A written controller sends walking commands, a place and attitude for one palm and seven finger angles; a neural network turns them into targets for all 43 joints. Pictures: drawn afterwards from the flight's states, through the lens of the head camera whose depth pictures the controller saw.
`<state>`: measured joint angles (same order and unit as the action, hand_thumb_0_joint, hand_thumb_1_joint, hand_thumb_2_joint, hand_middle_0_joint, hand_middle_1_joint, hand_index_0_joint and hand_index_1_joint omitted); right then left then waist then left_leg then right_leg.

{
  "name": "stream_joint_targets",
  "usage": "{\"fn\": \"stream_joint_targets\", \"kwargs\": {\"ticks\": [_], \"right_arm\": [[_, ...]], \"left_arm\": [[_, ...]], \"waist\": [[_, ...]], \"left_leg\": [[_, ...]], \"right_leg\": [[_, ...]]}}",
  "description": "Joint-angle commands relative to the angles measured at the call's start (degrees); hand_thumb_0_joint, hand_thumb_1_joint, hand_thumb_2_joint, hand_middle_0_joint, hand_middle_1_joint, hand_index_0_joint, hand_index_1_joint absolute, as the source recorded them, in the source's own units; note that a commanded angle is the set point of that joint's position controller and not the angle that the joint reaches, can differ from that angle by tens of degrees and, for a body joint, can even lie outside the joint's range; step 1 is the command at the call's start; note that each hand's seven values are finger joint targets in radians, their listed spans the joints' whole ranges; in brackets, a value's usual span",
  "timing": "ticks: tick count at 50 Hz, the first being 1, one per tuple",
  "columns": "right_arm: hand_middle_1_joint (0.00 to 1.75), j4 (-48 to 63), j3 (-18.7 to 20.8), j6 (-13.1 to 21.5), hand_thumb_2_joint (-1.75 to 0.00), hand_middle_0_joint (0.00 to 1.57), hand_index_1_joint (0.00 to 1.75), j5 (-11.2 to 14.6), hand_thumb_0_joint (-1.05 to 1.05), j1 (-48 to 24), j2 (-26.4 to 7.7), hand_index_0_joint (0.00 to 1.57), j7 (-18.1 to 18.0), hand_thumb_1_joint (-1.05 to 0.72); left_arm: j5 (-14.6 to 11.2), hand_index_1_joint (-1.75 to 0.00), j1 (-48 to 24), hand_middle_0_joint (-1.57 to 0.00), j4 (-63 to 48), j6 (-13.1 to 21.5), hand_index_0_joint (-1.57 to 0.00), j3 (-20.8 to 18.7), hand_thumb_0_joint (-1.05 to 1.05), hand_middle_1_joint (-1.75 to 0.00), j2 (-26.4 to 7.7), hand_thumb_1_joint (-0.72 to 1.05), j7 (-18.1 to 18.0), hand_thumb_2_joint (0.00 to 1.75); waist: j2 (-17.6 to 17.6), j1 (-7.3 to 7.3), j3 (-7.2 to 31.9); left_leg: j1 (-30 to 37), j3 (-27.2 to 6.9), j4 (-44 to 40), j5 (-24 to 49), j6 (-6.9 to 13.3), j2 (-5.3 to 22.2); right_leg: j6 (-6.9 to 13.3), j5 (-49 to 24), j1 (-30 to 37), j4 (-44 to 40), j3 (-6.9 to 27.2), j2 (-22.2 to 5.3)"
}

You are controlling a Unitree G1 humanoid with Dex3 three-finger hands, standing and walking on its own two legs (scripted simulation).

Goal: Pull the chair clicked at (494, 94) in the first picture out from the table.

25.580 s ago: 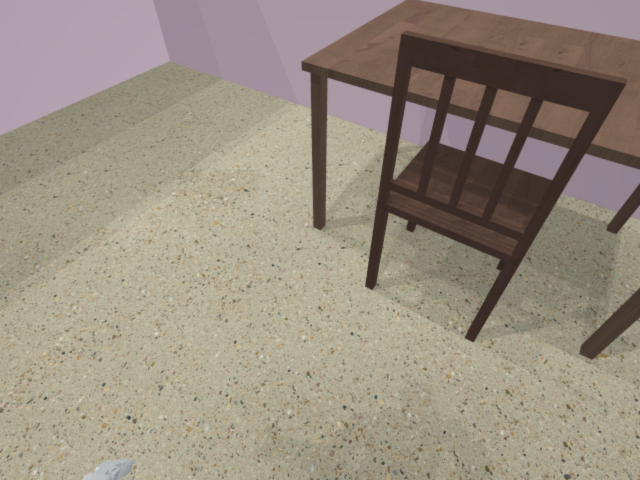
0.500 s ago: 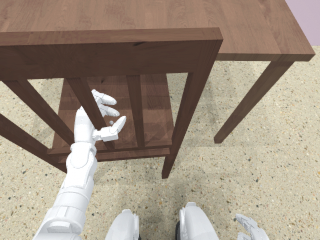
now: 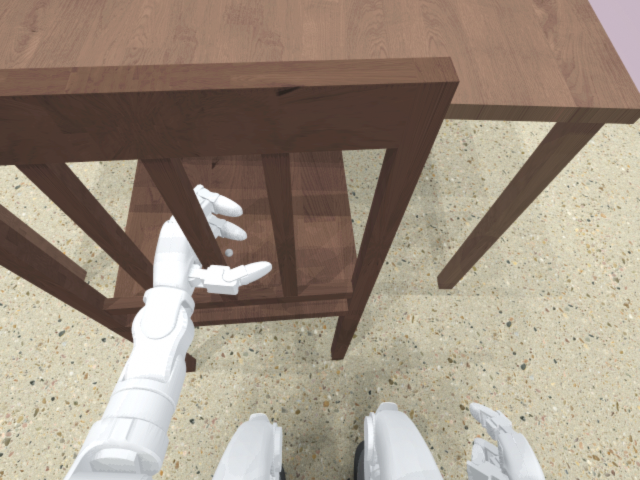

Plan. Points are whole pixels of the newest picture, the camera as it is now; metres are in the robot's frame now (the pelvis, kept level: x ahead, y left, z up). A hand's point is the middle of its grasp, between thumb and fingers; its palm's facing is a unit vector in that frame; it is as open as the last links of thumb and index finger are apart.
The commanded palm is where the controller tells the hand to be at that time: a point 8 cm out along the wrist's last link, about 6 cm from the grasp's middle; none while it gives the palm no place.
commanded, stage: open the thumb and straighten the fingers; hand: left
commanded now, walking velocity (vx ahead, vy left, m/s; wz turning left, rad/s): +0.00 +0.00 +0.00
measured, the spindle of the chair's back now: (205, 245) +0.38 +0.14 +0.04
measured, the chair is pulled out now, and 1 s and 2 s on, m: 0.07 0.07 0.07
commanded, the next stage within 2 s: draw the fingers out of the gap in 0.46 s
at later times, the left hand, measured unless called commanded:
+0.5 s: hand (226, 242) +0.40 +0.12 +0.02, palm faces -0.05 -1.00 -0.03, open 17.2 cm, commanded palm +0.37 +0.17 +0.02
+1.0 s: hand (214, 301) +0.32 +0.13 +0.02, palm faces -0.06 -1.00 +0.00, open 17.5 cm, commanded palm +0.30 +0.18 +0.03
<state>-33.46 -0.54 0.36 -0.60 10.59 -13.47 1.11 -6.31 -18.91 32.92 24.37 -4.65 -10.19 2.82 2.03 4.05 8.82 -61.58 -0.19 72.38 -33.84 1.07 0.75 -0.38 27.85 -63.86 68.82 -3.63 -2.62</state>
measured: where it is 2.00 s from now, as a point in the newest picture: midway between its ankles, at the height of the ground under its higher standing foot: outside the picture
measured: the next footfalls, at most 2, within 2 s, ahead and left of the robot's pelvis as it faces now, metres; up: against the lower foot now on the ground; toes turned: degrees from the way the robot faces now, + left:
none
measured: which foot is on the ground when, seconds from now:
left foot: down 0.00-1.00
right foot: down 0.00-1.00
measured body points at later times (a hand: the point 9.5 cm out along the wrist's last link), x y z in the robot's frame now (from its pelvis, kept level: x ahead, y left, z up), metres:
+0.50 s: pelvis -0.01 +0.00 +0.00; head +0.10 +0.01 +0.44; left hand +0.39 +0.17 +0.03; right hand +0.09 -0.26 -0.11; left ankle +0.00 +0.11 -0.63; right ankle +0.04 -0.13 -0.63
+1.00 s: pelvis +0.00 +0.01 +0.01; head +0.10 +0.02 +0.45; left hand +0.32 +0.18 +0.02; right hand +0.16 -0.23 -0.09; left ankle +0.00 +0.11 -0.63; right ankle +0.04 -0.13 -0.63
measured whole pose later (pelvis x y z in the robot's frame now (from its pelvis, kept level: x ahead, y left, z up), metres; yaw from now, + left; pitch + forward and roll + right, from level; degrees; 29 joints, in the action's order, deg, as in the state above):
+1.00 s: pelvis +0.00 +0.01 +0.01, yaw +0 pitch +21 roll -2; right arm -31.6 -0.5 2.5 -0.4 11.3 -13.4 1.5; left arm -7.3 -2.4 21.1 26.4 -0.7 -8.4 3.4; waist 1.2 2.6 9.4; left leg -57.2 0.3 69.9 -33.5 1.7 0.5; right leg -1.0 27.3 -59.5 66.1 -3.1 -2.6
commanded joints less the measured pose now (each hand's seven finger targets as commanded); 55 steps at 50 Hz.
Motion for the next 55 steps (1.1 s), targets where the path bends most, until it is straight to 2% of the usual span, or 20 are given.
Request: {"fn": "stream_joint_targets", "kwargs": {"ticks": [1,5,9,11,12,13,16,19,22,27,28,29,34,41,43,46,50,51,52,55], "right_arm": [[0.30,5.5,3.1,2.8,-0.90,0.20,0.30,0.3,0.00,3.7,-8.3,0.20,-1.2,-0.90],[0.30,4.7,2.9,3.2,-0.90,0.20,0.30,0.1,0.00,4.1,-8.6,0.20,-1.2,-0.90],[0.30,4.8,2.8,3.3,-0.90,0.20,0.30,0.2,0.00,4.1,-8.8,0.20,-1.0,-0.90],[0.30,4.8,2.9,3.4,-0.90,0.20,0.30,0.3,0.00,4.4,-9.1,0.20,-1.1,-0.90],[0.30,5.5,2.8,3.5,-0.90,0.20,0.30,0.4,0.00,4.0,-9.2,0.20,-1.1,-0.90],[0.30,5.3,2.9,3.6,-0.90,0.20,0.30,0.4,0.00,4.2,-9.1,0.20,-1.3,-0.90],[0.30,4.9,2.9,4.1,-0.90,0.20,0.30,0.2,0.00,4.6,-9.2,0.20,-1.5,-0.90],[0.30,4.0,2.9,4.3,-0.90,0.20,0.30,0.3,0.00,5.1,-9.3,0.20,-1.4,-0.90],[0.30,3.9,2.9,4.3,-0.90,0.20,0.30,0.2,0.00,5.4,-9.6,0.20,-1.1,-0.90],[0.30,4.4,2.8,4.0,-0.90,0.20,0.30,0.0,0.00,5.8,-9.6,0.20,-1.1,-0.90],[0.30,4.6,2.9,4.0,-0.90,0.20,0.30,0.2,0.00,5.7,-9.5,0.20,-1.3,-0.90],[0.30,4.8,3.1,4.2,-0.90,0.20,0.30,0.1,0.00,5.7,-9.4,0.20,-1.2,-0.90],[0.30,6.0,3.2,3.6,-0.90,0.20,0.30,0.3,0.00,5.2,-8.9,0.20,-0.3,-0.90],[0.30,8.4,3.3,3.7,-0.90,0.20,0.30,0.7,0.00,3.5,-8.3,0.20,-0.2,-0.90],[0.30,8.6,3.3,3.9,-0.90,0.20,0.30,0.7,0.00,2.8,-7.9,0.20,-0.1,-0.90],[0.30,8.3,3.1,4.2,-0.90,0.20,0.30,0.6,0.00,1.9,-8.0,0.20,-0.3,-0.90],[0.30,9.5,3.2,4.9,-0.90,0.20,0.30,0.5,0.00,0.5,-7.6,0.20,-0.4,-0.90],[0.30,9.6,3.2,5.1,-0.90,0.20,0.30,0.5,0.00,0.2,-7.8,0.20,-0.5,-0.90],[0.30,9.8,3.1,5.1,-0.90,0.20,0.30,0.6,0.00,0.1,-7.5,0.20,-0.5,-0.90],[0.30,10.7,3.1,5.5,-0.90,0.20,0.30,0.7,0.00,-0.6,-7.6,0.20,-0.7,-0.90]], "left_arm": [[-1.3,-1.09,-16.8,-0.38,-13.2,5.2,-0.38,-2.6,0.00,-1.09,-6.1,-0.55,0.3,0.20],[-0.5,-0.80,-17.5,-0.27,-9.2,5.6,-0.27,-3.8,0.00,-0.80,-7.3,-0.55,0.4,0.20],[-0.4,-0.51,-18.9,-0.18,-6.4,5.0,-0.18,-3.3,0.00,-0.51,-6.6,-0.55,0.8,0.20],[-0.6,-0.36,-19.7,-0.13,-5.6,4.9,-0.13,-4.6,0.00,-0.36,-8.0,-0.55,0.9,0.20],[-1.0,-0.29,-22.2,-0.10,-9.8,5.2,-0.10,-4.5,0.00,-0.29,-8.6,-0.55,0.9,0.20],[-1.1,-0.22,-22.4,-0.07,-9.5,5.2,-0.07,-5.6,0.00,-0.22,-9.7,-0.55,0.6,0.20],[-1.2,0.00,-21.7,0.00,-9.5,5.6,0.00,-5.2,0.00,0.00,-9.0,-0.55,0.3,0.20],[-0.9,0.00,-22.0,0.00,-6.0,5.3,0.00,-3.9,0.00,0.00,-7.4,-0.55,0.4,0.20],[-0.5,0.00,-21.6,0.00,-3.0,4.9,0.00,-3.9,0.00,0.00,-7.0,-0.55,0.5,0.20],[-0.6,0.00,-22.7,0.00,-3.5,5.2,0.00,-6.1,0.00,0.00,-9.3,-0.55,0.4,0.20],[-0.7,0.00,-26.5,0.00,-7.0,5.8,0.00,-5.5,0.00,0.00,-9.4,-0.55,0.2,0.20],[-0.6,0.00,-24.2,0.00,-8.4,6.1,0.00,-5.9,0.00,0.00,-9.4,-0.55,0.0,0.20],[-1.2,0.00,-11.7,0.00,-9.3,4.7,0.00,-2.4,0.00,0.00,-4.8,-0.55,0.6,0.20],[-1.9,0.00,-0.3,0.00,-19.9,5.2,0.00,-0.4,0.00,0.00,-4.2,-0.55,0.9,0.20],[-2.1,0.00,2.4,0.00,-22.7,5.6,0.00,1.4,0.00,0.00,-2.5,-0.55,0.7,0.20],[-1.6,0.00,3.7,0.00,-23.0,5.9,0.00,1.7,0.00,0.00,-3.0,-0.55,0.5,0.20],[-1.4,0.00,9.2,0.00,-27.1,6.4,0.00,3.5,0.00,0.00,-1.6,-0.55,1.3,0.20],[-1.3,0.00,8.9,0.00,-29.3,6.4,0.00,3.0,0.00,0.00,-3.0,-0.55,1.3,0.20],[-1.4,0.00,10.5,0.00,-29.7,6.0,0.00,4.3,0.00,0.00,-1.5,-0.55,1.6,0.20],[-1.8,0.00,13.7,0.00,-32.5,5.2,0.00,4.7,0.00,0.00,-1.7,-0.55,2.1,0.20]], "waist": [[-0.5,1.58,26.3],[-2.0,1.87,23.5],[-0.5,1.97,21.9],[-1.0,1.80,21.9],[1.0,1.52,24.4],[0.1,1.51,24.9],[0.8,1.50,26.0],[-1.8,2.84,22.8],[-1.1,2.43,20.9],[-1.1,1.78,23.1],[0.0,2.31,24.7],[2.2,1.21,26.7],[-0.8,0.43,25.6],[-0.8,-1.08,23.6],[-0.5,-0.93,22.6],[-2.1,0.11,18.4],[0.5,-1.01,19.9],[2.0,-1.11,21.1],[2.5,-1.20,20.7],[1.0,-1.29,21.2]], "left_leg": [[11.9,-1.0,-9.8,21.0,-0.4,-1.1],[8.9,-0.8,-9.8,17.1,-0.3,-1.2],[8.1,-0.5,-10.3,14.6,-0.3,-1.4],[7.7,-0.6,-10.4,13.7,-0.3,-1.4],[9.5,-0.5,-11.2,13.9,-0.2,-1.4],[9.9,-0.4,-11.3,14.1,-0.2,-1.4],[11.1,-0.9,-11.2,16.4,-0.3,-1.2],[9.4,-1.1,-11.3,14.3,-0.3,-1.0],[8.8,-1.1,-11.9,12.4,-0.3,-1.1],[9.2,-0.8,-11.8,14.2,-0.2,-1.2],[11.1,-0.9,-11.8,15.8,-0.2,-1.0],[13.1,-0.8,-12.0,17.5,-0.5,-1.0],[14.0,-0.8,-12.7,21.6,-0.8,-0.6],[15.4,-0.9,-13.5,24.4,-0.9,-0.3],[15.6,-0.8,-13.3,24.5,-0.8,-0.3],[13.7,-1.3,-12.7,21.6,-0.6,-0.3],[15.2,-1.6,-12.2,22.4,-0.9,-0.5],[15.7,-1.6,-11.9,23.3,-0.9,-0.5],[16.3,-1.8,-12.1,23.5,-1.1,-0.6],[16.0,-2.2,-11.9,22.6,-1.1,-0.6]], "right_leg": [[1.7,-16.8,19.8,-7.7,1.6,2.1],[1.6,-13.7,18.8,-8.2,1.9,2.1],[1.7,-10.8,17.3,-8.8,2.0,2.2],[1.8,-9.7,17.6,-9.1,2.1,2.2],[1.7,-9.6,18.8,-9.7,2.4,2.1],[1.7,-9.9,19.8,-10.0,2.6,2.2],[1.7,-11.6,19.0,-9.1,2.0,2.3],[1.4,-9.9,17.4,-9.6,1.7,2.4],[1.7,-7.4,16.0,-9.9,1.4,2.4],[1.8,-9.2,17.6,-9.6,1.7,2.4],[1.7,-10.8,17.8,-9.5,1.8,2.3],[1.8,-11.8,18.4,-9.2,1.7,2.3],[1.9,-15.5,20.1,-9.3,0.9,2.4],[2.1,-17.6,21.8,-9.3,0.6,2.2],[2.0,-17.6,21.2,-9.3,0.5,2.2],[1.9,-15.3,18.8,-9.4,0.4,2.2],[2.1,-14.8,18.1,-8.3,0.2,2.0],[2.2,-15.1,18.1,-7.9,0.3,1.9],[2.2,-14.9,17.8,-7.9,0.1,2.0],[2.1,-14.2,17.9,-7.7,-0.2,2.0]]}}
